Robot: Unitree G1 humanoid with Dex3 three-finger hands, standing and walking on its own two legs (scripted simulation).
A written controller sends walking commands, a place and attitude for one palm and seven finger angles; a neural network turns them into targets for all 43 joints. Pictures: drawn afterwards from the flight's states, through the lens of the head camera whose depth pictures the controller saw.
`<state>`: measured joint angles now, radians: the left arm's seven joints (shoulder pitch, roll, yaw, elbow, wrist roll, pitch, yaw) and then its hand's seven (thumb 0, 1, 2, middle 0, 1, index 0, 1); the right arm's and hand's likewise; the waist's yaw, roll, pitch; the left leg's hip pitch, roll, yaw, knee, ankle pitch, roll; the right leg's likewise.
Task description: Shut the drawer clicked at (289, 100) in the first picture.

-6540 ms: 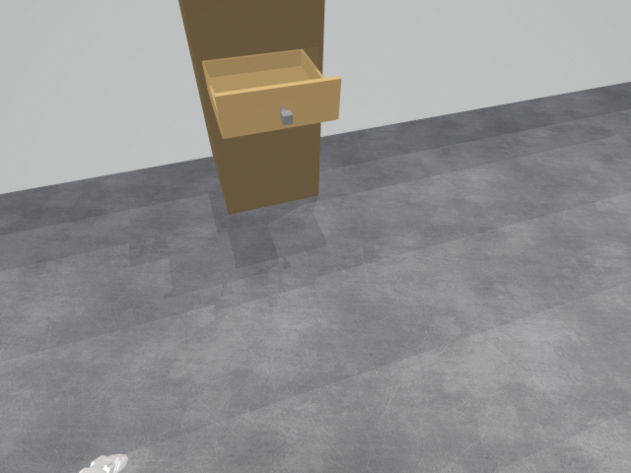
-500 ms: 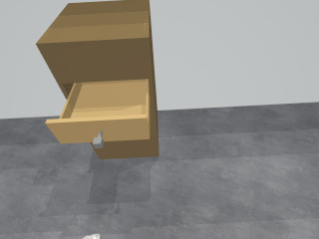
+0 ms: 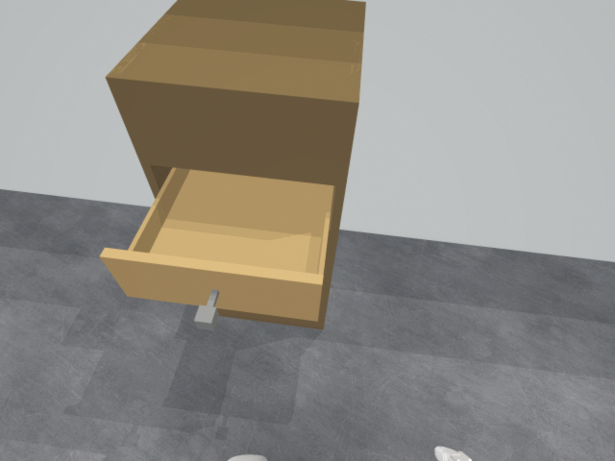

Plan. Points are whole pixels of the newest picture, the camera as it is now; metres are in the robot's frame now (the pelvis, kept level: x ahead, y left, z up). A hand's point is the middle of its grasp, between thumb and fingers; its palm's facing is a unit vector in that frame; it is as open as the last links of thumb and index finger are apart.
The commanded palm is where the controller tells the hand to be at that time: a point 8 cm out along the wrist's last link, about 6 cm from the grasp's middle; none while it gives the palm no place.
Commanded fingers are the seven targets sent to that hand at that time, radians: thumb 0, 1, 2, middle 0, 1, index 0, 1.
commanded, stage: come to a stop and stand still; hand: left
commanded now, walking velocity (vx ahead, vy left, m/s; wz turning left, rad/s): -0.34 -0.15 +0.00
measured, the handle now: (209, 309) +0.36 +0.22 -0.14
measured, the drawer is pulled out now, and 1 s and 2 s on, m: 0.24 0.24 0.24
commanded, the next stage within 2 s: look again from close up in 0.88 s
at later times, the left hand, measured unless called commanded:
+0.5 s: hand out of the picture +0.03 +0.14 -0.15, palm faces -0.01 -0.96 -0.29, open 7.3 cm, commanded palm none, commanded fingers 0.00 0.90 0.90 -0.20 -0.30 -0.20 -0.30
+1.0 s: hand out of the picture -0.05 +0.09 -0.17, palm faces +0.04 -0.99 -0.16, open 7.3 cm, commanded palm none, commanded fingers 0.00 0.90 0.90 -0.20 -0.30 -0.20 -0.30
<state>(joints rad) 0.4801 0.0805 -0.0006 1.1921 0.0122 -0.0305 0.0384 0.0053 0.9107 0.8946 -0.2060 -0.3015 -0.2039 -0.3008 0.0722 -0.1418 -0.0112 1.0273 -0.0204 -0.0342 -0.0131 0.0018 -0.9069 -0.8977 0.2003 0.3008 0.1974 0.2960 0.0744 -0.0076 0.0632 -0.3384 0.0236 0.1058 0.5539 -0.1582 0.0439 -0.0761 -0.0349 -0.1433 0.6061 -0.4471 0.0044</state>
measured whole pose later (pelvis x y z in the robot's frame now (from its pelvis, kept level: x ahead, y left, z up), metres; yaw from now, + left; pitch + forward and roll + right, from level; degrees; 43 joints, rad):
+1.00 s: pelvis -0.03 -0.07 +0.01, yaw -1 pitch -1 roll -1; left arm 0.31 0.11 0.02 1.14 0.01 0.01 0.03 0.01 0.92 0.89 -0.21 -0.30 -0.20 -0.30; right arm 0.33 -0.14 0.00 1.16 -0.02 0.02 -0.04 0.00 -0.91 -0.90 0.20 0.30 0.20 0.30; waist -0.01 0.02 0.03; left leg -0.24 0.08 -0.02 0.46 -0.19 -0.06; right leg -0.14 0.03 -0.07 0.42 -0.25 -0.04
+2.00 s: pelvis -0.05 -0.06 -0.06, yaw +0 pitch +13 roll +0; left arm 0.45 0.22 0.26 0.24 -0.27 -0.54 -0.41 0.00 0.91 0.89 -0.44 -0.55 -0.44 -0.55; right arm 0.12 -0.25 -0.09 0.56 0.02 -0.26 -0.01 0.01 -0.90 -0.90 0.21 0.30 0.20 0.30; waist 0.00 -0.06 -0.15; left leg -0.83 0.03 0.02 1.05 -0.45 -0.01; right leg -0.79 -0.01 -0.06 1.07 -0.51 -0.04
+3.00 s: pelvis -0.05 -0.01 -0.09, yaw +0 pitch +17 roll -4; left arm 0.42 0.24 0.13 -0.07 -0.22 -0.33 -0.24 0.02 0.90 0.90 -1.37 -1.57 -1.37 -1.57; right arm 0.17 -0.20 0.04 0.46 0.01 -0.17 -0.03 0.01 -0.90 -0.90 0.21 0.30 0.21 0.30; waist 0.01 0.02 -0.17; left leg -0.99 0.01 -0.01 1.20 -0.50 0.05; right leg -0.89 -0.03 -0.08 1.13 -0.53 0.02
